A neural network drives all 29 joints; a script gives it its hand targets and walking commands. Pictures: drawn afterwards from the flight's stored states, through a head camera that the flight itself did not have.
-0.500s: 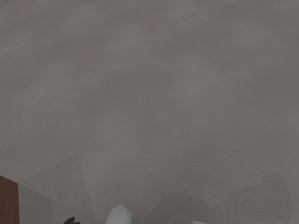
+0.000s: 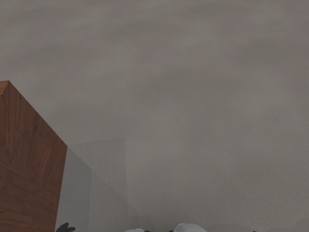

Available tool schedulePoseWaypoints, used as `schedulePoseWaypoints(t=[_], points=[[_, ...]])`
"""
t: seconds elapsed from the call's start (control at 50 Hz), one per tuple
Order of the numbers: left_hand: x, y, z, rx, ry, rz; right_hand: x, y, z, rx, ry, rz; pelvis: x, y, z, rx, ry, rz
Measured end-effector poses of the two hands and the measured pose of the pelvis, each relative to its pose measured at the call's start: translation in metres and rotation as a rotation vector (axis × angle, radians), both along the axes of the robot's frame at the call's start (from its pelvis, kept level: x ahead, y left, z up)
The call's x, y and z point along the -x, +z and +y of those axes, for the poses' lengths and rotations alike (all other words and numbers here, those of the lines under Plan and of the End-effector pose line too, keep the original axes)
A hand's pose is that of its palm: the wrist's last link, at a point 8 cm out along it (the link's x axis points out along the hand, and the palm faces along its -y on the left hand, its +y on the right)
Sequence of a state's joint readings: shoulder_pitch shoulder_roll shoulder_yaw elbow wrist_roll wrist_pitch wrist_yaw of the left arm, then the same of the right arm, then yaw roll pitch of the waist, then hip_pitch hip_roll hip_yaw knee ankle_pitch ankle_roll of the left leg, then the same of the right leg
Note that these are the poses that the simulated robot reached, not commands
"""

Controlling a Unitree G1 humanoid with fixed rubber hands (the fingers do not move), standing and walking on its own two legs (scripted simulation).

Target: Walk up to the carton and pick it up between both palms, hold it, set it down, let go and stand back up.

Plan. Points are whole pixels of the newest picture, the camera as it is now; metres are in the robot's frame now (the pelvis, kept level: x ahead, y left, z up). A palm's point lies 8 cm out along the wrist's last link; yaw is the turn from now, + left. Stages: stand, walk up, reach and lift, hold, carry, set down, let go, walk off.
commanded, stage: walk up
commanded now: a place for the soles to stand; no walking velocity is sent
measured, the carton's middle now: out of the picture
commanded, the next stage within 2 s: none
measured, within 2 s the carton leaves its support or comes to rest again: neither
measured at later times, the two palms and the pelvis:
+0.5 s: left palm out of the picture -0.10 +0.36 -0.15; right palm (212, 220) +0.15 -0.14 -0.10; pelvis -0.01 +0.08 -0.01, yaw +26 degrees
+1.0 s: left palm out of the picture -0.04 +0.45 -0.09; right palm (143, 181) +0.28 +0.04 -0.14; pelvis +0.07 +0.19 +0.00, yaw +48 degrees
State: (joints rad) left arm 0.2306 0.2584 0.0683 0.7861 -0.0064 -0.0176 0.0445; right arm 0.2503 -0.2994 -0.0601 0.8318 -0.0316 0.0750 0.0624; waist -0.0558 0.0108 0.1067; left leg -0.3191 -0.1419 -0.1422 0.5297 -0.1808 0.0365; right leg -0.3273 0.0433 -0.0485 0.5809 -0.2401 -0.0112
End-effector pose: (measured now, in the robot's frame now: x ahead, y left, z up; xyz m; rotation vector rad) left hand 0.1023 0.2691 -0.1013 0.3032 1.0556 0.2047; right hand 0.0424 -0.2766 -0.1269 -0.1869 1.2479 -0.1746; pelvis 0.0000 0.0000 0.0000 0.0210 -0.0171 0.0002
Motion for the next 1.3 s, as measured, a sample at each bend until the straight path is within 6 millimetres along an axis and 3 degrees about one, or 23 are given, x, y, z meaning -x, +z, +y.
schedulePoseWaypoints(t=[0.04,0.16,0.3,0.42,0.52,0.58,0.66,0.78,0.86,0.96,1.14,1.2,1.3], points=[[0.017,0.003,0.005,-0.027,0.033,0.001,-0.017,-0.005,0.007,-0.017,0.044,-0.024,0.002,-0.001,0.001,0.012,0.020,-0.012],[0.070,0.015,0.020,-0.062,0.175,0.008,-0.054,0.010,0.031,-0.037,0.249,-0.045,0.003,0.011,0.003,-0.017,0.153,-0.041],[0.118,0.002,0.033,-0.025,0.316,0.021,-0.064,0.006,0.045,-0.028,0.345,0.013,0.007,0.005,0.024,0.020,0.298,-0.061],[0.166,-0.024,0.059,0.027,0.412,0.052,-0.083,0.013,0.092,0.004,0.443,0.043,0.012,-0.002,0.053,0.057,0.405,-0.057],[0.206,-0.055,0.092,0.085,0.495,0.128,-0.110,0.025,0.141,0.052,0.467,-0.068,0.010,-0.011,0.089,0.030,0.458,-0.053],[0.208,-0.055,0.105,0.142,0.551,0.129,-0.111,0.032,0.159,0.082,0.461,-0.075,0.004,-0.006,0.109,0.046,0.506,-0.049],[0.186,-0.032,0.123,0.166,0.588,0.040,-0.108,0.037,0.176,0.118,0.501,0.011,-0.004,0.008,0.134,0.062,0.577,-0.042],[0.159,-0.005,0.156,0.104,0.614,-0.041,-0.120,0.024,0.214,0.079,0.590,0.108,-0.023,0.013,0.163,0.050,0.672,-0.024],[0.145,0.000,0.176,0.040,0.671,-0.061,-0.149,0.008,0.247,0.033,0.662,0.118,-0.044,0.005,0.177,0.031,0.731,-0.010],[0.135,0.002,0.185,-0.026,0.748,-0.069,-0.212,-0.014,0.293,0.010,0.770,0.069,-0.068,-0.007,0.191,0.043,0.795,-0.017],[0.171,0.019,0.163,-0.033,0.949,-0.043,-0.310,0.012,0.365,0.023,0.998,-0.086,-0.082,0.007,0.207,-0.029,0.927,-0.025],[0.189,0.011,0.155,0.000,0.987,-0.020,-0.322,0.015,0.390,0.000,1.026,-0.133,-0.078,0.004,0.209,-0.022,0.960,-0.036],[0.216,-0.017,0.153,0.058,1.027,-0.026,-0.313,0.017,0.432,-0.007,1.128,-0.169,-0.069,-0.009,0.211,0.016,1.025,-0.048]])
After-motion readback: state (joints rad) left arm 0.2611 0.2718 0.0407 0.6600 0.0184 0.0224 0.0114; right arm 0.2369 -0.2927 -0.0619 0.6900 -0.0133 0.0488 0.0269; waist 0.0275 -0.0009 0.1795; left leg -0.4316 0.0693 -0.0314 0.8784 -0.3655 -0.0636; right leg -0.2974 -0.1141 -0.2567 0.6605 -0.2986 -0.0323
